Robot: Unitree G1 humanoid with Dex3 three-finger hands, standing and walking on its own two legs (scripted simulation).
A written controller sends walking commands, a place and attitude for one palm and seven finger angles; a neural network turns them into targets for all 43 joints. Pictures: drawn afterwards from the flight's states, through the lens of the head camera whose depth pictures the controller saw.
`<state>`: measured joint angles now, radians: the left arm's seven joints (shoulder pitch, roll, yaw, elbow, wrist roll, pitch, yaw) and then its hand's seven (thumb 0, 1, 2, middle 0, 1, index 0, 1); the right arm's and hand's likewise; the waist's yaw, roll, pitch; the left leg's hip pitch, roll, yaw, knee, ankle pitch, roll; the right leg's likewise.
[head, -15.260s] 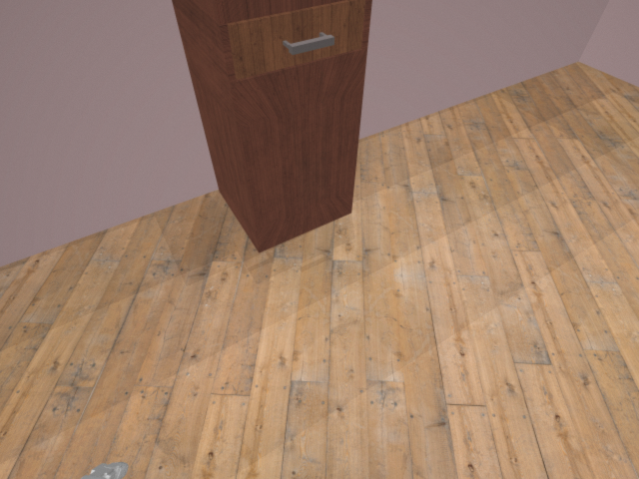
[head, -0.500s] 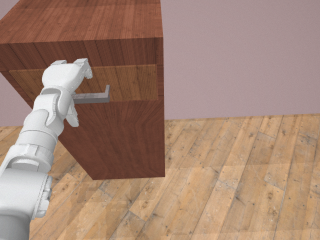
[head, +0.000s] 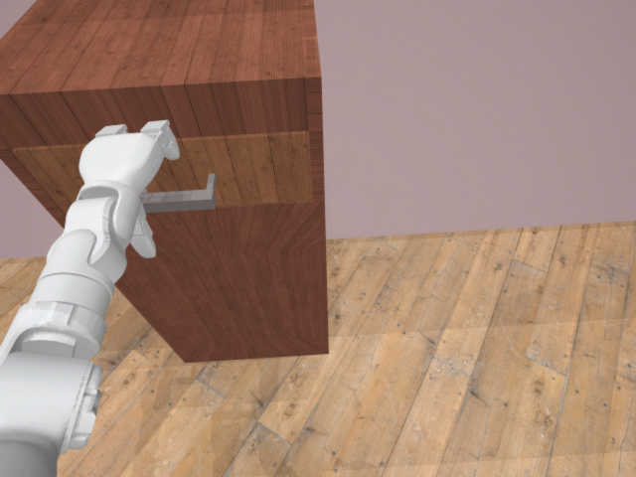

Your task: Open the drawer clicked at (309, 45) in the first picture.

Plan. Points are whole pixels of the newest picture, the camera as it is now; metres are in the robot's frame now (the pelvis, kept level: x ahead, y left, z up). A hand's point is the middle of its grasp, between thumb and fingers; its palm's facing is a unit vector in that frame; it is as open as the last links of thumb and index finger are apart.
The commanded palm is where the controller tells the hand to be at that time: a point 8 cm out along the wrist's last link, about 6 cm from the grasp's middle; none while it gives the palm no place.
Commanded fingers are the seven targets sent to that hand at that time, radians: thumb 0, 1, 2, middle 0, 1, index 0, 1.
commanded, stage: lower the fingers behind the handle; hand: left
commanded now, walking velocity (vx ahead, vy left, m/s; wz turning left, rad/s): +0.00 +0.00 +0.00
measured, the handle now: (171, 191) +0.51 +0.22 +0.05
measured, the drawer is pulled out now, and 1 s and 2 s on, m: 0.00 0.00 0.00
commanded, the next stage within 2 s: close the thumb around the handle in 1.66 s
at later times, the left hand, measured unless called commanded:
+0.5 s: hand (147, 213) +0.44 +0.23 +0.08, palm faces -0.04 -0.03 -1.00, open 13.9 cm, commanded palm +0.43 +0.24 +0.14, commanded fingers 0.00 -0.50 0.30 -0.30 -1.20 -0.30 -1.20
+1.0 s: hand (153, 215) +0.46 +0.24 +0.06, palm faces -0.02 -0.03 -1.00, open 13.8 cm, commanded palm +0.44 +0.25 +0.11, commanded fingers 0.00 -0.50 0.30 -0.30 -1.20 -0.30 -1.20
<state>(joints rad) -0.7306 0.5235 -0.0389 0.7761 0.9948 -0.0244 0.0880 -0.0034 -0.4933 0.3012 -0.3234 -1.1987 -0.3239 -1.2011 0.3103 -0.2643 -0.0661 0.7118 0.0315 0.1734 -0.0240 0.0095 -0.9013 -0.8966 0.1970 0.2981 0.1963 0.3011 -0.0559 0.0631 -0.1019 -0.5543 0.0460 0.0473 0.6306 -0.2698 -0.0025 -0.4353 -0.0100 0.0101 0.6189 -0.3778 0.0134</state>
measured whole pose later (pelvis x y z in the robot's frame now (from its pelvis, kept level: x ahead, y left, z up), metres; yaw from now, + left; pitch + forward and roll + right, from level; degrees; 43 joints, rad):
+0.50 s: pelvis -0.01 -0.01 +0.00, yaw +1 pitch +12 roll +0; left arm -0.74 0.53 -0.05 0.85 1.02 -0.09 0.12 0.00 -0.49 0.30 -0.32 -1.20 -0.32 -1.20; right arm 0.30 -0.28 -0.07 0.70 0.02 0.16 -0.04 0.01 -0.90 -0.90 0.20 0.30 0.20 0.30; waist -0.06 0.05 -0.09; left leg -0.60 0.05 0.02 0.66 -0.27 -0.01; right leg -0.48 -0.01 -0.01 0.66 -0.39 0.00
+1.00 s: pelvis -0.01 +0.00 -0.01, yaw +0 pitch +15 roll -1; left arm -0.76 0.52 -0.01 0.94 1.06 -0.08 0.21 0.00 -0.49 0.30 -0.32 -1.24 -0.32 -1.20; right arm 0.33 -0.26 -0.06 0.71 0.02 0.15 -0.04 0.01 -0.90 -0.90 0.20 0.30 0.20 0.30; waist -0.08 0.05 -0.12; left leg -0.68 0.06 0.04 0.72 -0.29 0.00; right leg -0.56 0.00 0.01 0.70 -0.40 0.01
